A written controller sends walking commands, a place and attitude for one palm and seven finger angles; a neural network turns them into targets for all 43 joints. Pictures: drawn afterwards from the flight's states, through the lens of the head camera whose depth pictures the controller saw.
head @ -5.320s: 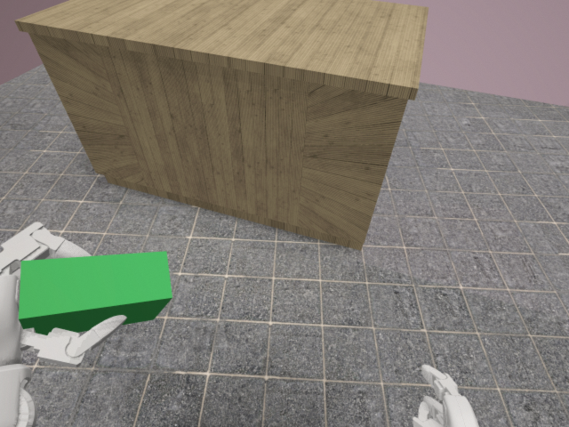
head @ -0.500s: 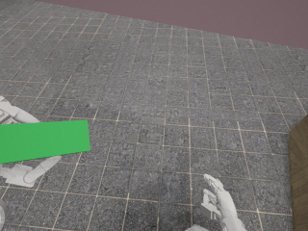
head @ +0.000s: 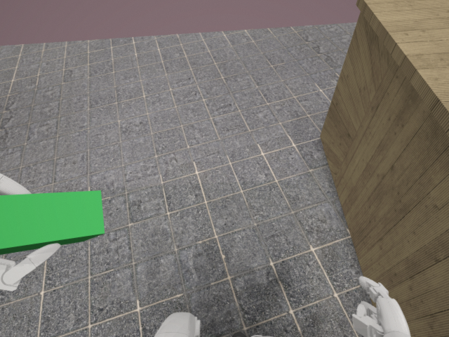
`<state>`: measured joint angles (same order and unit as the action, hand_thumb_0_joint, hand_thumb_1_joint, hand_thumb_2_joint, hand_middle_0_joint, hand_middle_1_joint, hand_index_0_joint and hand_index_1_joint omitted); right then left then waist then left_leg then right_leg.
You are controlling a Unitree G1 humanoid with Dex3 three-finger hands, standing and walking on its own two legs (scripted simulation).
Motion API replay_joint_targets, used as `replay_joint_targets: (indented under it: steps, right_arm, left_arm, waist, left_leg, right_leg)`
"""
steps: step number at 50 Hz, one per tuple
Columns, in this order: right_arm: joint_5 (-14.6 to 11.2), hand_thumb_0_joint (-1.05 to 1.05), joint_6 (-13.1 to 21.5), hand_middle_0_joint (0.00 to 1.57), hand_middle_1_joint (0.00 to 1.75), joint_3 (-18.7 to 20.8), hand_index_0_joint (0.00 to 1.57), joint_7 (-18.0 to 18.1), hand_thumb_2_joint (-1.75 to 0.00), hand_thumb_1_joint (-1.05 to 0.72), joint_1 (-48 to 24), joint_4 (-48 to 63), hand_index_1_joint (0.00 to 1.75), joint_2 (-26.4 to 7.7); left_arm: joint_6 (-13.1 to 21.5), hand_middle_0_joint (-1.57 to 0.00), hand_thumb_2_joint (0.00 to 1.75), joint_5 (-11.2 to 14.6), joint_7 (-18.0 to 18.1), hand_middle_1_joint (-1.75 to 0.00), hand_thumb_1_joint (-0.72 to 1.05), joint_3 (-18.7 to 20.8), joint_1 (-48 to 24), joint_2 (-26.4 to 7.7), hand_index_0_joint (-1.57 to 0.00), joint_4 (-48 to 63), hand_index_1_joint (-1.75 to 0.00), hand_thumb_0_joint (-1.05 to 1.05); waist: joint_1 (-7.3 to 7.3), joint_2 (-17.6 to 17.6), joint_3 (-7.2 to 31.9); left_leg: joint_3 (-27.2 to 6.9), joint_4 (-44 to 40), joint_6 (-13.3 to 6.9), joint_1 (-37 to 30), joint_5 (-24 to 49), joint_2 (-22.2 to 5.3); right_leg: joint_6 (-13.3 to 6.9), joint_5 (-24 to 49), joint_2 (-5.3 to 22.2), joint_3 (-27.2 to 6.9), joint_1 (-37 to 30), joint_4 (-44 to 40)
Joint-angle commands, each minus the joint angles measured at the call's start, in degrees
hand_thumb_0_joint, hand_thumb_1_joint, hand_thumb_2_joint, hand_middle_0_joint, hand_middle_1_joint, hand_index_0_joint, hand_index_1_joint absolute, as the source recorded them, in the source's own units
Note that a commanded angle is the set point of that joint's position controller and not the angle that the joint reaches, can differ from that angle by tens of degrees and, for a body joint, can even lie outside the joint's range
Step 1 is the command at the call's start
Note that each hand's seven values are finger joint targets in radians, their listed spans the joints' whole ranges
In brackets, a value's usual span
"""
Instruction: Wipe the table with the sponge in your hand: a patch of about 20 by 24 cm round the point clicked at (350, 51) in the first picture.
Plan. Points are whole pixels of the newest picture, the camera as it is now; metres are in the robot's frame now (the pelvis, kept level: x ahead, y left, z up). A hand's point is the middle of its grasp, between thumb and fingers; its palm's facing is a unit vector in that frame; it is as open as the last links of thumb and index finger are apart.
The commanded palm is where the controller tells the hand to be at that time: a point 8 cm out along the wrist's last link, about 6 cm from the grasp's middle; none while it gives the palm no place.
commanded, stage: turn to face it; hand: left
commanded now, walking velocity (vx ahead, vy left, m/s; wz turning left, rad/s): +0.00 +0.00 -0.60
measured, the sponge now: (54, 222) +0.23 +0.21 +0.18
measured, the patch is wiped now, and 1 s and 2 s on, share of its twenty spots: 0.00 0.00 0.00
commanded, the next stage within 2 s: none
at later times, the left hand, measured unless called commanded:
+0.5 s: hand (92, 266) +0.18 +0.14 +0.18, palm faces +0.16 -0.85 -0.51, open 9.4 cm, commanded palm +0.15 +0.18 +0.18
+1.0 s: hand (204, 287) +0.16 +0.02 +0.19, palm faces -0.07 -0.89 -0.45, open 9.4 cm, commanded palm +0.13 +0.06 +0.18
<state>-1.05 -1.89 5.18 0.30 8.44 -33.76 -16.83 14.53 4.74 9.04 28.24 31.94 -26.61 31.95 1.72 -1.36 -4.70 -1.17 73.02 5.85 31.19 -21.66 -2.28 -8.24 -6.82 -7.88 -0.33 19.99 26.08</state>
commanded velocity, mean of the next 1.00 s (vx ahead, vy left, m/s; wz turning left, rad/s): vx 0.00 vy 0.00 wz -0.60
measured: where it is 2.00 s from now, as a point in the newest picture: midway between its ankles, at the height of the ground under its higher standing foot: outside the picture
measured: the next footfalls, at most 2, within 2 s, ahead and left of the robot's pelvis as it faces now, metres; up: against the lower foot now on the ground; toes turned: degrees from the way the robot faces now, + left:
left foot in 0.30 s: -0.03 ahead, +0.12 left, +0.00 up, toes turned -5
right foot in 0.58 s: -0.09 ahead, -0.23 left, +0.00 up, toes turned -24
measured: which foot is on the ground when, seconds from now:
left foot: up 0.00-0.28, down 0.30-0.58, up 0.60-0.80, down 0.82-1.00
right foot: down 0.00-0.30, up 0.32-0.56, down 0.58-0.84, up 0.86-1.00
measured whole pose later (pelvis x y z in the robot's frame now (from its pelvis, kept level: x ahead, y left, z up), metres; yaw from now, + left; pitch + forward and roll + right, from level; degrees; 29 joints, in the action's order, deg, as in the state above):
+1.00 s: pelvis -0.16 -0.07 +0.00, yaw -36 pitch -1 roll -3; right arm -1.1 0.7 1.7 -0.4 12.0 -31.6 -12.0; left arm 13.9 1.2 8.0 25.6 26.7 -22.0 31.8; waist -2.0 -1.5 -4.4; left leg 8.8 33.6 0.9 15.6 -16.9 -8.7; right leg 3.7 -25.4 -1.1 2.7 30.3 64.5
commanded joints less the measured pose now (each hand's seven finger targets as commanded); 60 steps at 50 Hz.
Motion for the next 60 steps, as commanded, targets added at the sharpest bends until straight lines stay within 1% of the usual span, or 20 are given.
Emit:
replay_joint_targets:
  steps: [1,7,12,13,14,15,16,19,26,28,29,30,35,40,43,45,49,56,58,60]
  right_arm:
    - [-0.15,0.0,1.78,0.2,0.3,-0.44,0.2,-0.23,-0.9,-0.9,-3.75,8.55,0.3,-3.8]
    - [0.79,0.0,1.3,0.2,0.3,-1.12,0.2,0.31,-0.9,-0.9,-3.73,8.76,0.3,-4.04]
    - [1.34,0.0,1.74,0.2,0.3,-0.83,0.2,-0.14,-0.9,-0.9,-0.54,7.09,0.3,-2.27]
    - [1.67,0.0,1.85,0.2,0.3,-1.07,0.2,-0.13,-0.9,-0.9,0.58,7.02,0.3,-2.4]
    - [2.49,0.0,1.99,0.2,0.3,-1.54,0.2,-0.08,-0.9,-0.9,-2.97,8.99,0.3,-3.19]
    - [3.61,0.0,2.72,0.2,0.3,-1.79,0.2,-0.22,-0.9,-0.9,-4.58,11.57,0.3,-1.16]
    - [2.41,0.0,3.22,0.2,0.3,-1.52,0.2,-0.15,-0.9,-0.9,-4.4,12.51,0.3,-0.41]
    - [0.3,0.0,3.3,0.2,0.3,-0.77,0.2,-1.33,-0.9,-0.9,-3.5,12.57,0.3,-1.16]
    - [-0.44,0.0,6.9,0.2,0.3,-1.08,0.2,-0.31,-0.9,-0.9,2.18,10.65,0.3,-3.89]
    - [-0.76,0.0,7.75,0.2,0.3,-1.36,0.2,-0.33,-0.9,-0.9,2.26,10.27,0.3,-1.91]
    - [-0.17,0.0,7.79,0.2,0.3,-1.87,0.2,0.2,-0.9,-0.9,-0.72,11.38,0.3,-0.81]
    - [0.42,0.0,7.93,0.2,0.3,-3.03,0.2,0.63,-0.9,-0.9,-3.8,10.59,0.3,0.4]
    - [0.03,0.0,3.44,0.2,0.3,-3.44,0.2,-0.58,-0.9,-0.9,-4.42,11.0,0.3,0.24]
    - [0.28,0.0,3.63,0.2,0.3,-2.38,0.2,-0.61,-0.9,-0.9,-0.94,10.74,0.3,-1.08]
    - [0.73,0.0,4.39,0.2,0.3,-1.06,0.2,0.54,-0.9,-0.9,-1.03,11.97,0.3,-3.31]
    - [1.57,0.0,5.6,0.2,0.3,-1.94,0.2,0.54,-0.9,-0.9,-2.37,10.62,0.3,-1.62]
    - [-0.78,0.0,5.52,0.2,0.3,-0.96,0.2,-0.58,-0.9,-0.9,0.96,9.98,0.3,-3.0]
    - [0.27,0.0,7.71,0.2,0.3,-2.07,0.2,-0.47,-0.9,-0.9,2.1,11.58,0.3,-2.77]
    - [-0.11,0.0,7.68,0.2,0.3,-2.16,0.2,-1.04,-0.9,-0.9,2.45,11.77,0.3,-2.0]
    - [0.42,0.0,6.96,0.2,0.3,-3.77,0.2,-0.42,-0.9,-0.9,-1.45,13.69,0.3,0.67]
  left_arm:
    - [1.58,-1.2,1.3,0.35,0.7,-1.6,0.1,2.94,-0.23,-4.39,-1.2,2.22,-1.6,0.0]
    - [1.2,-1.2,1.3,-1.33,0.57,-1.6,0.1,-1.36,-10.35,-5.12,-1.2,6.71,-1.6,0.0]
    - [1.41,-1.2,1.3,-2.66,-0.45,-1.6,0.1,-1.02,-14.97,-6.16,-1.2,8.52,-1.6,0.0]
    - [1.93,-1.2,1.3,-2.75,-1.17,-1.6,0.1,-1.68,-15.54,-5.72,-1.2,8.25,-1.6,0.0]
    - [2.47,-1.2,1.3,-2.43,-1.93,-1.6,0.1,-1.67,-14.46,-5.33,-1.2,8.27,-1.6,0.0]
    - [2.67,-1.2,1.3,-3.72,-1.8,-1.6,0.1,0.11,-14.63,-5.84,-1.2,9.65,-1.6,0.0]
    - [2.66,-1.2,1.3,-4.28,-1.83,-1.6,0.1,1.83,-16.31,-7.27,-1.2,12.29,-1.6,0.0]
    - [1.26,-1.2,1.3,-2.83,-2.9,-1.6,0.1,2.97,-8.45,-6.15,-1.2,10.26,-1.6,0.0]
    - [-0.02,-1.2,1.3,-3.51,-1.23,-1.6,0.1,-2.23,-14.56,-3.88,-1.2,7.52,-1.6,0.0]
    - [0.65,-1.2,1.3,-4.18,-0.54,-1.6,0.1,-0.76,-18.39,-6.67,-1.2,7.37,-1.6,0.0]
    - [0.75,-1.2,1.3,-4.47,0.34,-1.6,0.1,2.65,-15.55,-10.59,-1.2,6.55,-1.6,0.0]
    - [1.49,-1.2,1.3,-3.29,1.03,-1.6,0.1,4.85,-15.75,-11.43,-1.2,8.91,-1.6,0.0]
    - [2.93,-1.2,1.3,-1.11,0.24,-1.6,0.1,7.84,-2.31,-10.05,-1.2,18.85,-1.6,0.0]
    - [2.65,-1.2,1.3,-1.01,0.11,-1.6,0.1,8.34,1.72,-8.24,-1.2,18.28,-1.6,0.0]
    - [3.9,-1.2,1.3,-2.81,-0.22,-1.6,0.1,7.01,-1.85,-6.95,-1.2,16.62,-1.6,0.0]
    - [4.14,-1.2,1.3,-3.55,-0.13,-1.6,0.1,5.51,-5.94,-6.69,-1.2,12.82,-1.6,0.0]
    - [1.34,-1.2,1.3,-3.63,-0.95,-1.6,0.1,-4.04,-10.97,-0.53,-1.2,10.16,-1.6,0.0]
    - [0.34,-1.2,1.3,-3.27,-0.26,-1.6,0.1,-2.46,-12.07,-4.73,-1.2,14.03,-1.6,0.0]
    - [0.57,-1.2,1.3,-3.16,-0.18,-1.6,0.1,0.63,-10.3,-7.64,-1.2,15.0,-1.6,0.0]
    - [0.92,-1.2,1.3,-2.37,0.79,-1.6,0.1,6.86,-6.56,-13.45,-1.2,14.05,-1.6,0.0]
  waist:
    - [-2.85,6.84,13.97]
    - [-3.19,8.33,9.4]
    - [-2.1,8.9,10.45]
    - [-0.96,2.21,11.41]
    - [-2.27,-13.41,11.19]
    - [-4.3,-17.12,10.91]
    - [-4.29,-11.6,9.34]
    - [-4.63,-11.42,8.3]
    - [-2.2,-10.02,5.35]
    - [-2.56,3.53,8.51]
    - [-3.92,15.84,10.01]
    - [-4.37,16.82,10.7]
    - [-3.11,6.71,16.86]
    - [-1.84,5.97,15.09]
    - [-2.49,-18.46,9.24]
    - [-1.73,-15.7,5.63]
    - [-1.64,-12.15,5.43]
    - [-1.86,-16.23,8.97]
    - [-2.37,-9.24,11.74]
    - [-3.73,15.0,13.17]
  left_leg:
    - [-1.73,-4.88,-0.88,3.45,-0.09,-0.47]
    - [2.78,-21.35,-1.93,-9.43,-2.8,2.7]
    - [9.04,-48.92,-5.35,-30.31,-7.14,5.27]
    - [6.68,-56.58,-7.54,-36.29,-3.72,0.85]
    - [-3.85,-62.67,-11.49,-33.85,0.61,-12.51]
    - [-15.46,-60.84,-16.73,-23.77,4.07,-27.45]
    - [-12.57,-60.64,-17.97,-19.66,12.82,-28.54]
    - [2.88,-53.94,-15.1,-18.5,13.56,-22.47]
    - [11.07,-40.02,-6.04,-15.77,20.57,-16.64]
    - [13.11,-21.83,-2.69,-10.86,8.11,-10.24]
    - [9.58,-9.46,-0.96,1.89,-15.56,-2.62]
    - [3.23,-3.0,-1.07,2.0,-16.16,-4.1]
    - [1.8,-15.18,-1.32,-4.45,-6.95,-3.88]
    - [4.13,-43.62,-2.64,-21.96,2.57,-1.54]
    - [-16.18,-56.75,-14.23,-21.43,15.86,-25.97]
    - [-9.2,-55.75,-13.26,-13.89,17.52,-24.54]
    - [6.85,-50.25,-9.6,-21.08,28.79,-17.62]
    - [9.28,-44.35,-7.25,-23.09,28.75,-18.65]
    - [11.23,-33.68,-4.92,-19.24,21.11,-16.02]
    - [8.98,-10.92,-0.71,3.56,-17.32,-2.84]
  right_leg:
    - [12.77,7.01,16.97,-19.87,-16.02,-11.02]
    - [12.26,-19.36,13.97,-22.51,-2.37,-21.34]
    - [15.68,-17.76,8.88,-19.25,6.45,-21.06]
    - [16.11,-15.17,6.01,-16.08,9.79,-11.59]
    - [14.74,-14.61,1.91,-10.02,11.26,11.82]
    - [12.91,-19.32,4.38,-7.07,11.7,35.85]
    - [11.7,-19.82,6.24,-7.67,11.98,46.16]
    - [11.37,-18.33,9.67,-4.84,14.04,44.01]
    - [12.96,-9.04,5.97,9.84,-6.78,7.55]
    - [8.2,9.78,14.56,-1.97,-14.3,-0.84]
    - [0.92,33.64,25.58,-22.84,-17.78,-1.98]
    - [-0.95,39.59,29.56,-22.93,-15.38,-1.74]
    - [-0.82,15.6,21.94,-14.19,-14.07,-0.28]
    - [2.5,-3.03,17.68,-16.45,-0.18,0.6]
    - [10.65,-27.42,5.85,0.0,14.23,38.28]
    - [11.1,-22.72,9.15,-2.89,13.64,49.15]
    - [12.61,-17.61,8.91,4.92,11.45,33.77]
    - [12.22,-14.92,7.13,9.73,-2.83,7.99]
    - [10.17,-1.69,10.6,6.0,-11.9,-1.66]
    - [0.62,43.37,26.45,-20.0,-22.64,-1.48]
